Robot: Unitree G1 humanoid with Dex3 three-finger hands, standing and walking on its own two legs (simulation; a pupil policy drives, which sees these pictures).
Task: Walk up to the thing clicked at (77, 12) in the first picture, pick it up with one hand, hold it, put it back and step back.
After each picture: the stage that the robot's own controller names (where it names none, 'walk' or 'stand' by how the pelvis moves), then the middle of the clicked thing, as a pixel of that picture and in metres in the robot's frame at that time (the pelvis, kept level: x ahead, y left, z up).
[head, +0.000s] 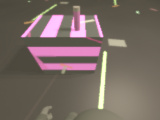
stand; (76, 19) +0.97 +0.22 +0.12
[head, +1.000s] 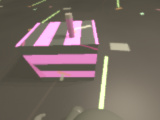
walk; (70, 26) +0.85 +0.30 +0.13
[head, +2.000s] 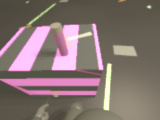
walk; (60, 41) +0.50 +0.26 +0.14
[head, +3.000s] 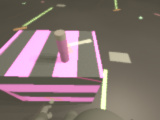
stand; (62, 48) +0.46 +0.24 +0.12
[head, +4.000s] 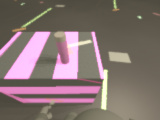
stand; (63, 49) +0.45 +0.23 +0.12
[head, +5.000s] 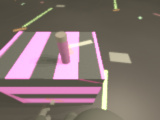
stand; (63, 50) +0.45 +0.23 +0.12
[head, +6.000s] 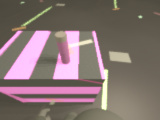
stand; (63, 50) +0.45 +0.23 +0.12
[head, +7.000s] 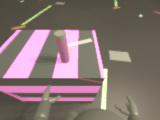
rise first; (63, 48) +0.45 +0.24 +0.12
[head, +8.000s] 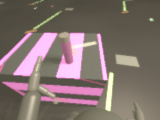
go down; (67, 50) +0.45 +0.24 +0.12
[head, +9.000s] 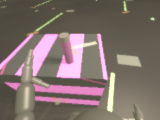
go down; (67, 50) +0.46 +0.23 +0.13
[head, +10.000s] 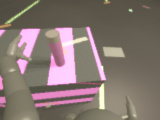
go down; (57, 51) +0.42 +0.22 +0.14
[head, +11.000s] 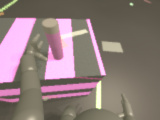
close in; (55, 43) +0.44 +0.22 +0.15
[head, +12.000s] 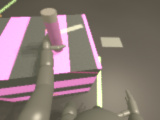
close; (54, 34) +0.50 +0.21 +0.17
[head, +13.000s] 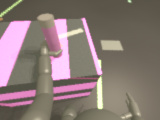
lift; (52, 39) +0.46 +0.23 +0.17
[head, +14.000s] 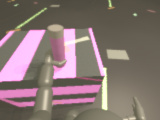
lift; (58, 49) +0.38 +0.21 +0.21
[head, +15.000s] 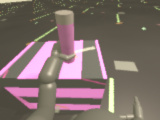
lift; (67, 41) +0.31 +0.15 +0.33
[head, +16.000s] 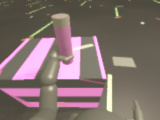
hold; (64, 43) +0.33 +0.17 +0.30
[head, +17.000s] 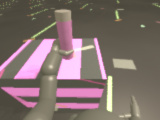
crouch; (65, 38) +0.37 +0.17 +0.31
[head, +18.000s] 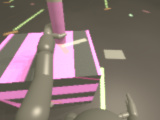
crouch; (57, 21) +0.49 +0.20 +0.32
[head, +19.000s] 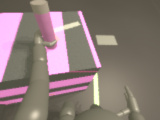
lower; (46, 29) +0.52 +0.24 +0.18
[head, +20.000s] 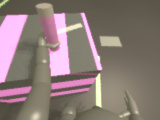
lower; (50, 31) +0.51 +0.23 +0.18
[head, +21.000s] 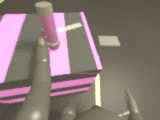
lower; (50, 30) +0.51 +0.23 +0.18
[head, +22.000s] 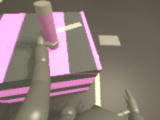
lower; (49, 29) +0.51 +0.23 +0.18
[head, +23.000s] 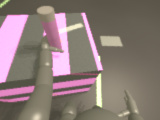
open; (52, 33) +0.49 +0.22 +0.18
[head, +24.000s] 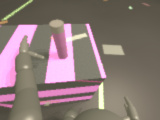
sink last; (60, 42) +0.46 +0.20 +0.16
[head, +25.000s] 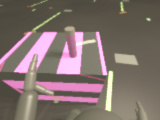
stand; (71, 43) +0.52 +0.22 +0.14
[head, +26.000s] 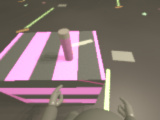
stand; (66, 47) +0.48 +0.22 +0.13
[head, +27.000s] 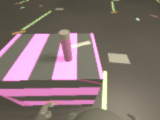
walk; (66, 47) +0.49 +0.22 +0.13
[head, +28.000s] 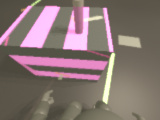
walk; (78, 18) +0.68 +0.15 +0.15
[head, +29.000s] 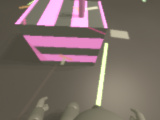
walk; (81, 4) +1.01 +0.18 +0.14
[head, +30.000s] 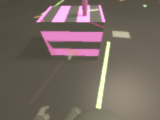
stand; (84, 5) +1.29 +0.20 +0.14
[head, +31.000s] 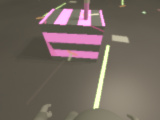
stand; (86, 10) +1.30 +0.17 +0.12
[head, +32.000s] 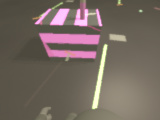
stand; (82, 9) +1.29 +0.20 +0.12
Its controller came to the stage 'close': yes
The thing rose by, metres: 0.22
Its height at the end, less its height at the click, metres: +0.00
